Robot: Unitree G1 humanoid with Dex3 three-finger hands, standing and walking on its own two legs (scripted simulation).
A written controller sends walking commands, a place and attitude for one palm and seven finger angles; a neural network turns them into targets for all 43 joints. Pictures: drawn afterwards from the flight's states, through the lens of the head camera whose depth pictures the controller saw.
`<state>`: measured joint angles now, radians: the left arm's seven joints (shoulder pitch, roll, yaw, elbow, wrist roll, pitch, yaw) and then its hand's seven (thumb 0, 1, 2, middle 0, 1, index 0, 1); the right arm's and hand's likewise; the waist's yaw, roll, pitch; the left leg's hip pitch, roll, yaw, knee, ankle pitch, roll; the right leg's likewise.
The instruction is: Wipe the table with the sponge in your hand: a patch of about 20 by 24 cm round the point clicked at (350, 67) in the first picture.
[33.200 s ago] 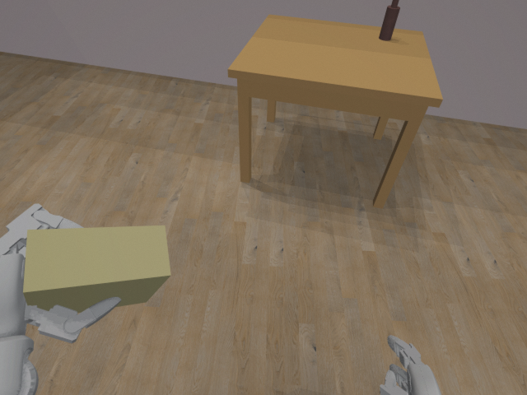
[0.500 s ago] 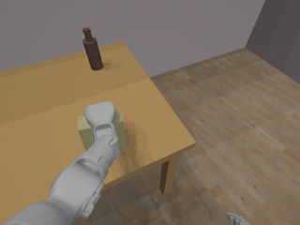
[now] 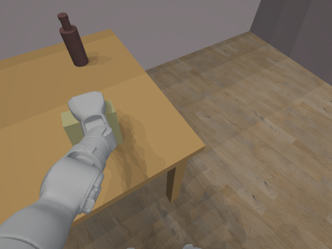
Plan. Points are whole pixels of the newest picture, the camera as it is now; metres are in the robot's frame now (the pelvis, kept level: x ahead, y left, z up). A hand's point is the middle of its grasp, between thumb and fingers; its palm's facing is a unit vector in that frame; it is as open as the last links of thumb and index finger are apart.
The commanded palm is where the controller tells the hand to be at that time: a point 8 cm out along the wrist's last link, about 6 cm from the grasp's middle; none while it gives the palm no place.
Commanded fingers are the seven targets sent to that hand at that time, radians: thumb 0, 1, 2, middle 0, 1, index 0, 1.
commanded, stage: wipe forward along the third lane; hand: left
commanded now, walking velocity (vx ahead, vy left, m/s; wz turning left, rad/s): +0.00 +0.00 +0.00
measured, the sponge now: (96, 134) +0.45 +0.18 -0.04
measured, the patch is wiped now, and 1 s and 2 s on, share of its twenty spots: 0.95 0.95 0.95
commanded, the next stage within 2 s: wipe back along the third lane in 0.64 s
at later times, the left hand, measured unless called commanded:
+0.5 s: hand (83, 108) +0.50 +0.21 +0.01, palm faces -0.10 -0.01 -0.99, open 10.2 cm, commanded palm +0.49 +0.20 +0.04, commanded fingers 0.00 0.10 1.30 -1.20 -1.60 -1.20 -1.60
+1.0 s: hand (77, 105) +0.52 +0.23 +0.01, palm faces -0.07 -0.01 -1.00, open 10.2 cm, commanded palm +0.49 +0.20 +0.04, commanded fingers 0.00 0.10 1.30 -1.20 -1.60 -1.20 -1.60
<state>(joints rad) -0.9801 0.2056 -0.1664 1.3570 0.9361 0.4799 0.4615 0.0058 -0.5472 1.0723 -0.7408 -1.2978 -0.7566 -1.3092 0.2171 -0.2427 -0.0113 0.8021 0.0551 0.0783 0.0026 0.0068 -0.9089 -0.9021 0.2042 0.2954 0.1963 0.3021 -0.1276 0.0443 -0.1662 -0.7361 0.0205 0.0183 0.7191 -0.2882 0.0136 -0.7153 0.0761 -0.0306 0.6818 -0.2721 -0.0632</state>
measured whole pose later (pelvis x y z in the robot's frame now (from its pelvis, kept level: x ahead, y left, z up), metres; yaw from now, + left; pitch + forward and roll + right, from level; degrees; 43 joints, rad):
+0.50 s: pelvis +0.01 +0.02 -0.01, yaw -1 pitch +21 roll -2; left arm -1.09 0.30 -0.10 1.41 0.98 0.46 0.44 0.01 -0.55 1.07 -0.74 -1.30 -0.75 -1.32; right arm 0.23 -0.25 0.00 0.77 0.04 0.07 0.02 0.00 -0.91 -0.90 0.21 0.30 0.20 0.30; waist -0.17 0.04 -0.18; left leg -0.83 0.02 0.02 0.79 -0.32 0.03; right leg -0.79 0.08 -0.03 0.72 -0.29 -0.04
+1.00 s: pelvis +0.01 +0.04 -0.01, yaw -2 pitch +22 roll -3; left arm -1.08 0.32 -0.15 1.38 0.96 0.45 0.46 0.00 -0.53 1.07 -0.71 -1.34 -0.72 -1.35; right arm 0.31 -0.24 -0.01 0.79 0.03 0.08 0.05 0.01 -0.91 -0.90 0.20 0.30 0.20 0.30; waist -0.16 0.04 -0.19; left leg -0.86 0.02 0.04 0.82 -0.35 0.06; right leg -0.82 0.07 -0.01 0.72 -0.30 -0.01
